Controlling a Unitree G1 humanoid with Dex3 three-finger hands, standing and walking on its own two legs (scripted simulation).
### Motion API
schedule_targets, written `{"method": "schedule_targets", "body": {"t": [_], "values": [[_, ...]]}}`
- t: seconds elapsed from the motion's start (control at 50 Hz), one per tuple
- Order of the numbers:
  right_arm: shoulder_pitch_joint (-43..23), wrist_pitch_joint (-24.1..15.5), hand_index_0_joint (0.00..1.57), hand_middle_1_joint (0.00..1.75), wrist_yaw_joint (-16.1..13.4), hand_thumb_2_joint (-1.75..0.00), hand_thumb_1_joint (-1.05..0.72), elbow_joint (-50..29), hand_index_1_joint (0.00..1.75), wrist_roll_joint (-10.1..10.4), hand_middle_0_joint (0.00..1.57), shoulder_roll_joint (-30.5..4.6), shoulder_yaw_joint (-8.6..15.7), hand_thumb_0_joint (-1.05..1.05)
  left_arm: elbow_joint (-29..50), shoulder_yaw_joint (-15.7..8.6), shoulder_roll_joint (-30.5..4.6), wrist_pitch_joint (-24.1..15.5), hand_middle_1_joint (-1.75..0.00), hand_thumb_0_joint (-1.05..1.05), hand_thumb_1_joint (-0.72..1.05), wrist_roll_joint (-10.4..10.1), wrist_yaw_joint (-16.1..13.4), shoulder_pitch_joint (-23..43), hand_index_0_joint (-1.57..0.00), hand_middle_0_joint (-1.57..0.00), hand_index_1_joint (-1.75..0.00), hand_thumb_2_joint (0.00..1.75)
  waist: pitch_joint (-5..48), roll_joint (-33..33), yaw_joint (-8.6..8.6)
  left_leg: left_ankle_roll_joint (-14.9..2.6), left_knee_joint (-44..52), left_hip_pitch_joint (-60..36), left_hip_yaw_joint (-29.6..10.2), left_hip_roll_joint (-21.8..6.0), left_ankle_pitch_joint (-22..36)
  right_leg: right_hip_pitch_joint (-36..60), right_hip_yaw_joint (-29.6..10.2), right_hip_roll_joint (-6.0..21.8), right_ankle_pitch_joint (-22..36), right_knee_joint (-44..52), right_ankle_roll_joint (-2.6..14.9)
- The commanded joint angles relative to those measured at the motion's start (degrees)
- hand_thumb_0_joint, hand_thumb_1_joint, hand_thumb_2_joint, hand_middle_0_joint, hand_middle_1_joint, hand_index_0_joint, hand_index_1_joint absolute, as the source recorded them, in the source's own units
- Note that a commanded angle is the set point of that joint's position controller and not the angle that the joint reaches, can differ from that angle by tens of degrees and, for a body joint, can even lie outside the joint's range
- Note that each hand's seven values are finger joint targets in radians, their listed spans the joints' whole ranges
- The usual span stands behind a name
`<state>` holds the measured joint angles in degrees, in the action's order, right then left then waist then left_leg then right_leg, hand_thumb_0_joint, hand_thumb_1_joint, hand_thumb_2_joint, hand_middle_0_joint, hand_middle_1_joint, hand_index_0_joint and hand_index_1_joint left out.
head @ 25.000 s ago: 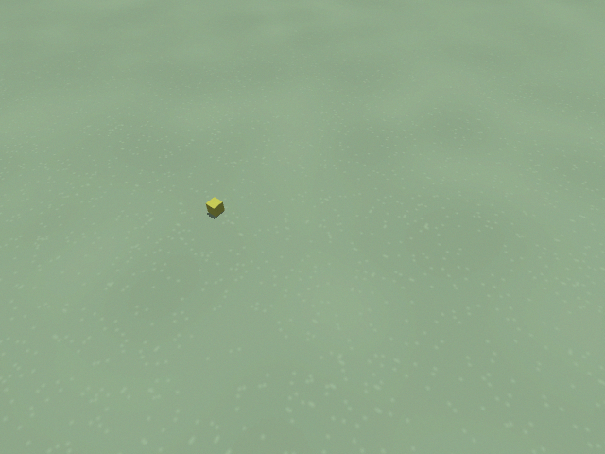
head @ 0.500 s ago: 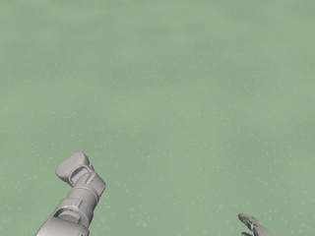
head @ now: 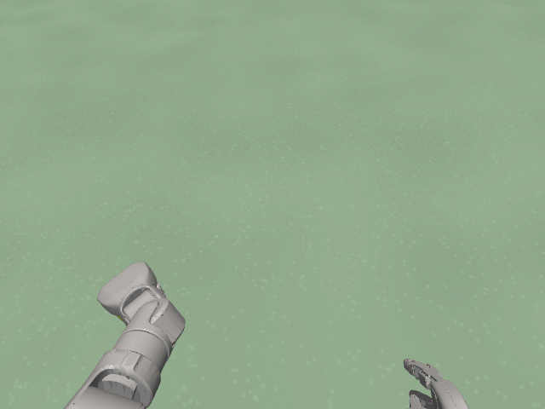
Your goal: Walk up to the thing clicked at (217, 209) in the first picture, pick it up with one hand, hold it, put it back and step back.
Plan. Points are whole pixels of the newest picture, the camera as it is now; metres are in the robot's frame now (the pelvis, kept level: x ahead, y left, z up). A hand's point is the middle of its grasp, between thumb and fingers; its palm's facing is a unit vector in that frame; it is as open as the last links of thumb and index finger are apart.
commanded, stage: hold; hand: left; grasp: from above
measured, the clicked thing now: (145, 315) +0.31 +0.24 -0.08
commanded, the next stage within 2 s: crouch in 1.02 s
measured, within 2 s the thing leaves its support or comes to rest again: neither
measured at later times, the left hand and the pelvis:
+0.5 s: hand (141, 320) +0.28 +0.23 -0.02, palm faces -0.28 -0.34 -0.90, open 6.3 cm; pelvis -0.01 +0.00 +0.00, yaw +0 degrees
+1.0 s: hand (140, 324) +0.27 +0.23 -0.03, palm faces -0.30 -0.32 -0.90, open 6.3 cm; pelvis -0.01 +0.00 +0.00, yaw +0 degrees
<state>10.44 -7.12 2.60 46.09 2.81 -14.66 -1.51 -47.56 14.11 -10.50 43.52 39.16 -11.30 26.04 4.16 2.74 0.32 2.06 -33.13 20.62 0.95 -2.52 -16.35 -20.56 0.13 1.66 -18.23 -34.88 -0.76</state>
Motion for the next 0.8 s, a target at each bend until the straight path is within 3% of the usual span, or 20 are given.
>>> {"method": "schedule_targets", "body": {"t": [0.0, 0.08, 0.16, 0.24, 0.36, 0.42, 0.44, 0.52, 0.56, 0.6, 0.62, 0.68, 0.72, 0.78], "values": [[-5.2, -2.89, 0.2, 0.3, -0.47, -0.9, -0.91, -7.32, 0.3, 0.47, 0.2, -6.51, 1.75, 0.0, 10.05, -1.77, -9.63, 0.67, -0.59, 0.0, 0.65, 2.91, -2.38, 22.0, -1.03, -1.03, -0.58, 0.52, 13.85, -3.09, -0.15, -2.52, 3.74, -6.35, 1.61, 3.1, 13.06, 5.76, 1.28, -2.89, 14.78, 5.07, 0.4], [-6.38, -3.1, 0.2, 0.3, -0.72, -0.9, -0.91, -8.17, 0.3, 0.6, 0.2, -6.3, 1.43, 0.0, 13.82, -1.42, -9.78, 1.21, -0.6, 0.0, 0.61, 2.83, -1.72, 22.61, -1.0, -0.99, -0.59, 0.51, 15.63, -2.99, 0.32, -2.65, 3.71, -7.46, 1.57, 3.22, 13.85, 6.69, 1.47, -2.74, 15.45, 5.31, 0.35], [-6.8, -3.13, 0.2, 0.3, -0.87, -0.9, -0.91, -7.98, 0.3, 0.53, 0.2, -6.22, 1.24, 0.0, 13.04, -1.4, -10.1, 1.95, -0.59, 0.0, 0.61, 3.41, -0.68, 20.37, -1.0, -0.99, -0.58, 0.51, 13.67, -3.36, 0.28, -2.67, 3.99, -6.79, 1.42, 3.14, 13.27, 6.29, 1.39, -2.77, 14.61, 5.39, 0.33], [-7.47, -3.0, 0.2, 0.3, -1.09, -0.91, -0.91, -9.07, 0.3, 0.68, 0.2, -6.15, 1.15, 0.0, 18.24, -1.24, -11.04, 1.84, -0.58, 0.0, 0.63, 4.07, 0.67, 20.93, -1.02, -1.01, -0.57, 0.5, 15.11, -3.04, 0.81, -3.05, 4.05, -7.75, 1.44, 3.38, 13.16, 7.32, 1.35, -2.45, 14.62, 5.86, 0.28], [-8.06, -2.61, 0.2, 0.3, -1.52, -0.91, -0.91, -9.75, 0.3, 0.86, 0.2, -5.77, 0.96, 0.0, 18.95, -0.69, -10.85, 2.69, -0.59, 0.0, 0.65, 5.43, 2.38, 16.46, -1.03, -1.01, -0.57, 0.48, 13.58, -4.48, 0.87, -3.26, 4.09, -7.28, 1.53, 3.68, 12.53, 7.31, 1.22, -2.28, 13.93, 6.55, 0.03], [-8.74, -2.64, 0.2, 0.3, -1.86, -0.91, -0.91, -10.38, 0.3, 1.11, 0.2, -5.6, 0.86, 0.0, 20.84, 0.02, -10.46, 2.99, -0.61, 0.0, 0.69, 5.22, 3.5, 16.24, -1.05, -1.02, -0.59, 0.48, 12.65, -3.48, 1.09, -3.11, 4.59, -7.12, 1.43, 3.63, 11.77, 6.54, 1.39, -2.41, 12.53, 6.88, 0.18], [-8.59, -2.6, 0.2, 0.3, -1.81, -0.91, -0.91, -10.43, 0.3, 1.02, 0.2, -5.64, 0.97, 0.0, 21.95, -0.64, -11.74, 3.04, -0.6, 0.0, 0.67, 5.81, 3.62, 16.75, -1.04, -1.02, -0.58, 0.48, 13.03, -2.32, 1.44, -3.11, 4.53, -7.32, 1.55, 3.65, 11.59, 6.89, 1.18, -2.31, 12.33, 6.94, 0.23], [-9.22, -2.85, 0.2, 0.3, -2.15, -0.91, -0.91, -10.74, 0.3, 1.08, 0.2, -5.46, 0.8, 0.0, 21.94, 0.7, -9.98, 3.19, -0.61, 0.0, 0.72, 5.83, 4.2, 16.36, -1.07, -1.05, -0.59, 0.49, 11.55, -3.64, 0.76, -3.0, 4.93, -7.26, 1.15, 3.35, 11.22, 5.98, 1.52, -2.58, 11.46, 6.93, 0.28], [-9.14, -2.95, 0.2, 0.3, -2.4, -0.91, -0.91, -11.1, 0.3, 1.13, 0.2, -5.48, 0.86, 0.0, 24.6, -0.09, -11.64, 2.75, -0.61, 0.0, 0.69, 6.06, 4.21, 17.69, -1.05, -1.04, -0.59, 0.49, 13.32, -2.45, 1.49, -2.94, 5.01, -8.09, 1.3, 3.48, 10.91, 6.84, 1.44, -2.46, 10.95, 7.11, 0.37], [-9.35, -3.03, 0.2, 0.3, -2.55, -0.91, -0.91, -11.08, 0.3, 1.03, 0.2, -5.28, 0.73, 0.0, 25.53, 0.44, -11.0, 2.74, -0.61, 0.0, 0.71, 6.27, 4.25, 18.64, -1.06, -1.04, -0.59, 0.48, 13.34, -1.91, 1.33, -2.88, 5.16, -8.53, 1.33, 3.44, 11.07, 6.58, 1.43, -2.48, 10.97, 7.22, 0.42], [-9.07, -3.13, 0.2, 0.3, -2.66, -0.91, -0.91, -10.89, 0.3, 1.12, 0.2, -5.54, 0.65, 0.0, 22.02, 0.55, -10.6, 3.08, -0.61, 0.0, 0.7, 6.64, 4.16, 16.71, -1.06, -1.04, -0.59, 0.49, 11.79, -3.56, 0.52, -2.88, 5.09, -8.22, 1.15, 3.21, 10.71, 5.7, 1.45, -2.63, 10.52, 7.07, 0.32], [-9.34, -3.65, 0.2, 0.3, -2.77, -0.91, -0.91, -10.82, 0.3, 1.06, 0.2, -5.22, 0.59, 0.0, 21.5, 0.88, -9.49, 2.81, -0.64, 0.0, 0.74, 6.62, 3.78, 16.08, -1.08, -1.05, -0.61, 0.51, 10.97, -3.69, 1.14, -2.85, 5.16, -6.93, 1.04, 3.42, 9.33, 5.38, 1.45, -2.48, 9.09, 7.5, 0.4], [-9.41, -3.92, 0.2, 0.3, -2.72, -0.91, -0.91, -10.5, 0.3, 0.99, 0.2, -5.38, 0.96, 0.0, 23.43, 0.31, -10.5, 2.68, -0.65, 0.0, 0.76, 6.23, 3.82, 18.98, -1.1, -1.07, -0.62, 0.51, 13.03, -1.53, 1.08, -2.76, 5.18, -8.12, 1.28, 3.3, 9.28, 5.59, 1.23, -2.43, 9.17, 7.22, 0.47], [-9.19, -4.09, 0.2, 0.3, -2.75, -0.91, -0.91, -10.5, 0.3, 0.95, 0.2, -5.34, 0.78, 0.0, 21.14, 1.34, -8.64, 2.92, -0.61, 0.0, 0.73, 6.02, 3.82, 16.59, -1.08, -1.07, -0.59, 0.51, 12.07, -3.07, 0.74, -2.74, 4.98, -7.71, 0.99, 3.23, 9.96, 5.6, 1.37, -2.51, 9.81, 7.01, 0.42]]}}
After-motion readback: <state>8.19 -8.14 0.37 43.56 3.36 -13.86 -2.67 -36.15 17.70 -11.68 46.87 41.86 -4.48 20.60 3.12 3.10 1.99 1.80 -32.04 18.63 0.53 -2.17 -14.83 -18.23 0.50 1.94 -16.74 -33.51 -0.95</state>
